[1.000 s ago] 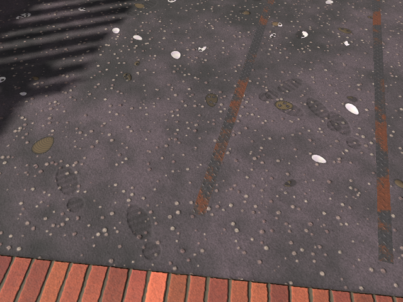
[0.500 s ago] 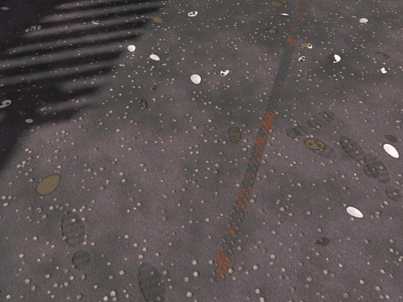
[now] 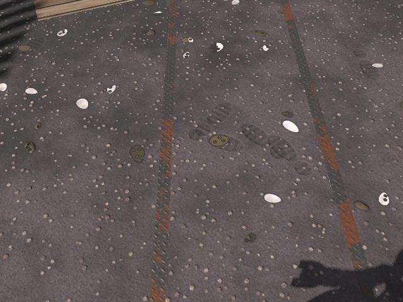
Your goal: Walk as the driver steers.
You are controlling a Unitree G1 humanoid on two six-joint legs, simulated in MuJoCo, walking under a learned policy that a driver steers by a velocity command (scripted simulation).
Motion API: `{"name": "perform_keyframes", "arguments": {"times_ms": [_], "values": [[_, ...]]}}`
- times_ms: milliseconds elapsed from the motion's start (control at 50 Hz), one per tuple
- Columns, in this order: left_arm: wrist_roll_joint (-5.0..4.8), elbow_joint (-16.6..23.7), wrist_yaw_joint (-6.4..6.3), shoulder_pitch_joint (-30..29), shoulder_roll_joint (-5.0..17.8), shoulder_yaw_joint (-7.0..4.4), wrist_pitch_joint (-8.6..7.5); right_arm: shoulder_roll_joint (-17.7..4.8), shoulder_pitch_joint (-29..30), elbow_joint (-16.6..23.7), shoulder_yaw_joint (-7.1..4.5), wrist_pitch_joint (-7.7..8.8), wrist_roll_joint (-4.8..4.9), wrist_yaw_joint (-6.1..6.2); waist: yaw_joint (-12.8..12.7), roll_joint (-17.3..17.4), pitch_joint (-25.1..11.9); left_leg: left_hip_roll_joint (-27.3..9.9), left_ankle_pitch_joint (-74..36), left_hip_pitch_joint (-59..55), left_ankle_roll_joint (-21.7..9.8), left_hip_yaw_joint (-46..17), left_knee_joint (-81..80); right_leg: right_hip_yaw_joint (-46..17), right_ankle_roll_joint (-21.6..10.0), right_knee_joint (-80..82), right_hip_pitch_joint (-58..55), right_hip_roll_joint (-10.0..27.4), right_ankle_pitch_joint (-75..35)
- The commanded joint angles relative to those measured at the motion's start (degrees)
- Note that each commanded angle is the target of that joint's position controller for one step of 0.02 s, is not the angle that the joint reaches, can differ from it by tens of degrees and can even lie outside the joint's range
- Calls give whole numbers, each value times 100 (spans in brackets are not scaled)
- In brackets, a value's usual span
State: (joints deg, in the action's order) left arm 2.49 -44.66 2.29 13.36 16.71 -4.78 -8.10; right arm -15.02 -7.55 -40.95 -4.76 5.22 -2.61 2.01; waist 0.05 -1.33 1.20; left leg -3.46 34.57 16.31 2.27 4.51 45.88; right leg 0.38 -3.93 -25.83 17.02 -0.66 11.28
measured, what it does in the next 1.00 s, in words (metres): steps on the spot: left foot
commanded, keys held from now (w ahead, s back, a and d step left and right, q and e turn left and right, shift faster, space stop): e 0.14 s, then no key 0.66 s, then w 0.20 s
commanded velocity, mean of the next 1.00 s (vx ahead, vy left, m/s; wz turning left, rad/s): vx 0.04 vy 0.00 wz -0.21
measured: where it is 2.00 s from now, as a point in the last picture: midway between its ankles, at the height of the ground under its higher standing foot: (243, 268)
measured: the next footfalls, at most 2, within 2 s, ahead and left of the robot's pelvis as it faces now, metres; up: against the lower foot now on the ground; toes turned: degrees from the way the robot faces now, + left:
left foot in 0.42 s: +0.05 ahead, +0.15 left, +0.00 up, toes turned -7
right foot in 1.12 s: +0.12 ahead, -0.11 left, +0.00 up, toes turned -12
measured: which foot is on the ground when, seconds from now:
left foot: up 0.00-0.40, down 0.42-1.00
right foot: down 0.00-0.88, up 0.90-1.00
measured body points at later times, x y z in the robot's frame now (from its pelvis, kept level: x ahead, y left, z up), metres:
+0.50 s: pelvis +0.02 +0.03 -0.01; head +0.06 +0.02 +0.44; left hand +0.23 +0.24 -0.10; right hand +0.08 -0.23 -0.13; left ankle +0.01 +0.16 -0.74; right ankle +0.02 -0.09 -0.74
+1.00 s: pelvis +0.05 +0.04 +0.00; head +0.07 +0.03 +0.45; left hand +0.19 +0.29 -0.11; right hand +0.12 -0.24 -0.11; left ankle +0.01 +0.16 -0.74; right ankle +0.03 -0.09 -0.71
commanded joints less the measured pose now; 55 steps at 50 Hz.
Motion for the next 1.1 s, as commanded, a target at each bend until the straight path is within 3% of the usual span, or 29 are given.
{"name": "perform_keyframes", "arguments": {"times_ms": [20, 60, 140, 220, 300, 340, 380, 420, 440, 460, 480, 500, 520, 540, 600, 680, 800, 820, 840, 860, 880, 900, 920, 940, 960, 980, 1020, 1060, 1100], "values": [[-181, 199, -92, 565, 902, -340, -43, -848, 11, 419, -178, 59, -8, 70, -26, -435, -724, -66, 265, 1715, 59, -768, 1594, -1829, -1592, 645, -1876, 1697, -4661], [-141, 416, -81, 184, 786, -265, 106, -711, -81, 422, -112, 23, -24, 71, 246, -269, -633, -31, -468, 1186, 97, -818, 1601, -1522, -1434, 958, -971, 1474, -4287], [13, 772, -22, 57, 950, -270, 126, -643, -435, 264, -29, -126, -18, -68, 276, -339, -749, 172, -1432, 954, 273, -713, 1639, -1376, -1451, 925, -592, 1194, -3869], [-85, 1042, 46, 123, 892, -218, 83, -707, -539, 102, 58, -287, -34, -90, 41, -294, -678, -54, -1456, 1166, 480, -744, 1150, -1691, -1389, 755, -830, 1367, -3031], [-164, 1209, 55, 161, 852, -141, 121, -579, -406, 96, 214, -271, -31, -120, -248, -308, -676, -126, -1110, 1107, 478, -609, 289, -1977, -1308, 410, -899, 1369, -2374], [-195, 1272, 98, 49, 862, -95, 158, -546, -473, 73, 273, -224, 16, -162, -272, -318, -716, -49, -1080, 808, 454, -441, -195, -2059, -1232, 233, -701, 1287, -2181], [-248, 1295, 199, -261, 844, -21, 234, -529, -701, 9, 309, -166, 143, -247, -54, -193, -747, 86, -1778, 266, 378, -240, -1099, -2062, -1113, -28, -379, 1105, -2033], [-276, 1192, 349, -303, 628, 113, 344, -537, -727, 83, 340, -112, 292, -343, 138, -56, -787, 38, -3107, -538, 55, -292, -2028, -2117, -831, -224, 79, 847, -1840], [-302, 1201, 349, 77, 366, 191, 381, -898, -700, 287, 301, -16, 319, -336, -24, 351, -1163, -662, -5028, -1079, -735, -907, -1980, -1738, -217, -528, 277, 401, -729], [-263, 1165, 316, 587, 228, 217, 391, -1100, -158, 462, 327, 102, 312, -449, -488, 934, -1087, -1279, -5425, -910, -1617, -1612, -2263, -914, 446, -763, 372, -144, 517], [-185, 1045, 242, 483, 463, 150, 458, -827, 240, 434, 390, 82, 293, -624, -550, 404, -810, -1112, -4223, -236, -1415, -1447, -2178, -711, 696, -490, -70, 4, 641], [-228, 1023, 177, 280, 532, 137, 549, -780, 236, 404, 399, 68, 337, -802, -488, 321, -559, -690, -3222, 204, -955, -1108, -2220, -703, 717, -330, -361, -5, 205], [-269, 1013, 152, 152, 649, 113, 598, -760, 104, 363, 380, 49, 369, -878, -352, 404, -495, -417, -2783, 137, -665, -891, -2194, -727, 622, -367, -272, -83, -13], [-267, 997, 142, 117, 705, 101, 610, -809, 97, 369, 362, 38, 355, -902, -311, 455, -427, -370, -2735, -6, -579, -853, -2148, -741, 543, -324, -103, -103, -116], [-261, 1020, 72, -62, 624, 140, 581, -869, -81, 398, 291, 56, 246, -840, -45, 335, -402, -457, -2879, -522, -744, -836, -2054, -787, 437, -202, 301, -117, -281], [-272, 941, 12, 40, 519, 169, 582, -695, 71, 468, 304, 45, 294, -832, -71, 369, -358, -447, -3000, -716, -792, -785, -2053, -758, 490, -88, 301, -70, -396], [-263, 848, 34, 149, 601, 177, 592, -715, 205, 551, 227, 9, 233, -807, -26, 307, -409, -222, -3194, -1032, -619, -575, -1918, -747, 438, 84, 354, -37, -672], [-269, 773, 48, 303, 571, 187, 610, -640, 129, 501, 252, -10, 245, -810, -50, 323, -381, -212, -2625, -999, -579, -588, -2043, -748, 451, 194, 295, -29, -236], [-231, 752, 33, 360, 640, 162, 636, -737, -49, 441, 200, -40, 212, -780, 2, 361, -200, -204, -1637, -927, -645, -630, -2236, -709, 399, 195, 405, -95, 481], [-128, 805, -30, 309, 824, 87, 643, -1080, -381, 339, 37, -62, 99, -686, 171, 555, 5, -340, -286, -948, -960, -841, -2555, -557, 288, -86, 723, -265, 1465], [-16, 891, -98, 115, 851, 48, 613, -1255, -711, 225, -62, -29, 13, -562, 363, 831, 219, -799, 702, -1076, -1406, -1474, -3024, -383, 253, -595, 1177, -346, 1859], [73, 981, -169, -93, 654, 89, 539, -1200, -852, 195, -66, 33, 19, -392, 451, 1070, 397, -1427, 1091, -1337, -1849, -2237, -3407, -214, 225, -1063, 1641, -237, 1656], [146, 1028, -250, -285, 373, 188, 462, -923, -922, 188, 22, 93, 25, -247, 538, 1121, 543, -1917, 900, -1551, -2070, -2687, -3701, -271, 201, -1492, 2041, 129, 1479], [169, 1057, -303, -441, 215, 241, 398, -611, -996, 207, 127, 160, 23, -140, 607, 1058, 478, -2024, 493, -1720, -2070, -2833, -3864, -405, 191, -2014, 2203, 284, 1680], [185, 1072, -304, -424, 146, 246, 348, -452, -852, 221, 185, 203, 20, -67, 461, 983, 408, -1876, 43, -1808, -1949, -2599, -3914, -365, 157, -2270, 2191, 296, 1724], [210, 1016, -265, -291, 131, 242, 321, -455, -635, 254, 186, 198, 16, -30, 299, 832, 377, -1560, -339, -1682, -1763, -2093, -3945, -184, 109, -2088, 1842, 263, 1663], [194, 888, -86, -100, 116, 218, 321, -760, -320, 304, 107, 126, 41, -32, 116, 729, 410, -965, -710, -1010, -1497, -1159, -3833, 371, 62, -1446, 668, 34, 1333], [51, 831, 111, -3, 56, 217, 251, -1050, -324, 244, 33, -5, -27, -137, -10, 659, 423, -854, -783, -518, -1475, -924, -3512, 515, 18, -783, -232, -104, 445], [8, 671, 202, 603, 167, 179, 132, -1077, -252, 152, 35, -86, -143, -278, -377, 510, 260, -830, -1078, 16, -1567, -895, -2640, 432, -131, -221, -1408, -187, -56]]}}
Velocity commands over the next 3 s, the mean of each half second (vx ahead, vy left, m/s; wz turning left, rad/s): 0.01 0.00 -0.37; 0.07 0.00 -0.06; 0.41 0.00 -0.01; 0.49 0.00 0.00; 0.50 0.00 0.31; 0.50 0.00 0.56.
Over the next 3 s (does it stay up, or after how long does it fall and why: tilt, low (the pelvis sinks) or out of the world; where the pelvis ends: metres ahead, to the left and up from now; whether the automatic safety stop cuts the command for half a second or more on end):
stays up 1.09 -0.10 -0.10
